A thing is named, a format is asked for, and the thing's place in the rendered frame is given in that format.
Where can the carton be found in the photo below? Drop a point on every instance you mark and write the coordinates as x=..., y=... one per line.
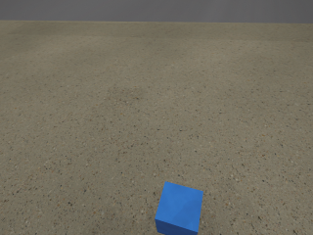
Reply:
x=179, y=210

